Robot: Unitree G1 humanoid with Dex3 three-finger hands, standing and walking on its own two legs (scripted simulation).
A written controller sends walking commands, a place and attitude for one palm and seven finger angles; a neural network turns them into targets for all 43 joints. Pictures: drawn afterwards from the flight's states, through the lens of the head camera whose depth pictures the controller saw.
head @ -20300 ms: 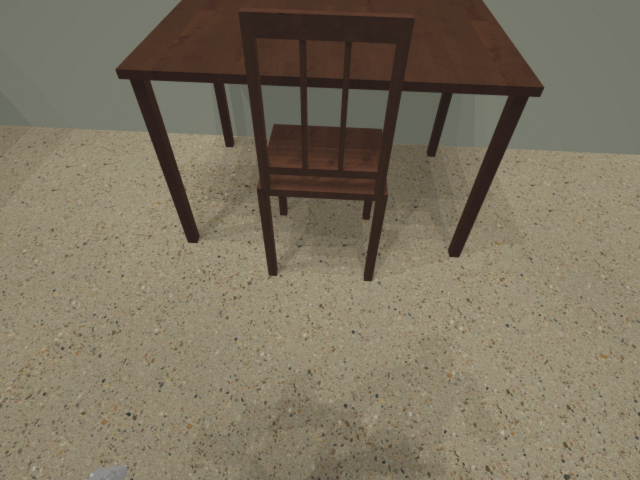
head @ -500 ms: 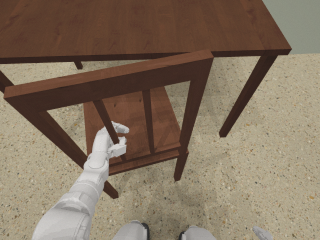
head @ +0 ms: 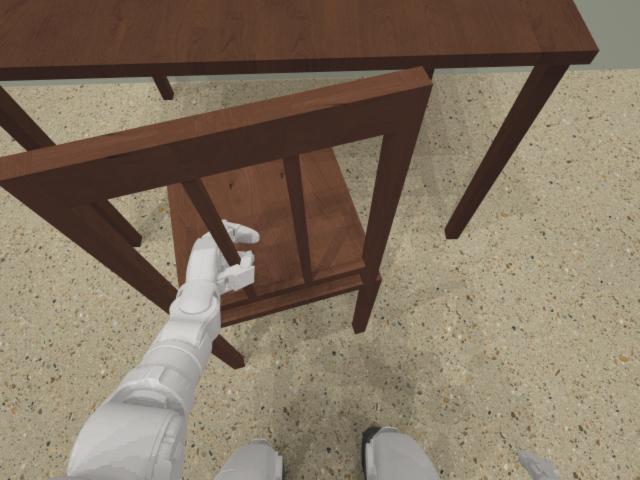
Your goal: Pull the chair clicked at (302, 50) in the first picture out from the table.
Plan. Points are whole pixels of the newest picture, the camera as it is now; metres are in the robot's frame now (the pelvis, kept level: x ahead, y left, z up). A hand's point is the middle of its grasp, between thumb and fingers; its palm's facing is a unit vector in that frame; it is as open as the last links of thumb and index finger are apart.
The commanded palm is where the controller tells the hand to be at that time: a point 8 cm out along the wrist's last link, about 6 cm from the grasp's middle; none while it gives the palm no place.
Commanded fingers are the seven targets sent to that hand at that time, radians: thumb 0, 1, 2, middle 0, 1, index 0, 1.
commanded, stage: step backward, pulling the chair out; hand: left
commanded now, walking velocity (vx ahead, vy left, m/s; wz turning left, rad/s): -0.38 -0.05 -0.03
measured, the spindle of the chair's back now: (228, 249) +0.41 +0.12 -0.04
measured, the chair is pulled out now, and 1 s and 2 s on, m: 0.23 0.39 0.62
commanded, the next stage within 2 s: stop walking, hand still on the chair in 1.48 s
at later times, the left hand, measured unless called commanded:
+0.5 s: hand (231, 327) +0.30 +0.11 -0.07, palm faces -0.05 -0.98 -0.17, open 5.0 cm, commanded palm +0.31 +0.17 -0.06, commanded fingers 0.00 0.90 0.90 -0.50 -1.45 -0.50 -1.45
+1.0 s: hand (223, 392) +0.22 +0.12 -0.06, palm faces -0.04 -0.99 -0.16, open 5.0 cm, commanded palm +0.22 +0.17 -0.06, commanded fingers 0.00 0.90 0.90 -0.50 -1.45 -0.50 -1.45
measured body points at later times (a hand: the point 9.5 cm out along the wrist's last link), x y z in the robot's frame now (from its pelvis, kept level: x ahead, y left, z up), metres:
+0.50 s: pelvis -0.08 +0.02 -0.01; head +0.02 +0.00 +0.42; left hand +0.30 +0.16 -0.05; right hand +0.00 -0.24 -0.16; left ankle -0.08 +0.15 -0.73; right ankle +0.03 -0.12 -0.73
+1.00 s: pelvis -0.17 +0.02 +0.00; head -0.06 +0.00 +0.43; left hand +0.22 +0.17 -0.05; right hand -0.09 -0.28 -0.14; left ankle -0.19 +0.18 -0.73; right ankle -0.08 -0.11 -0.73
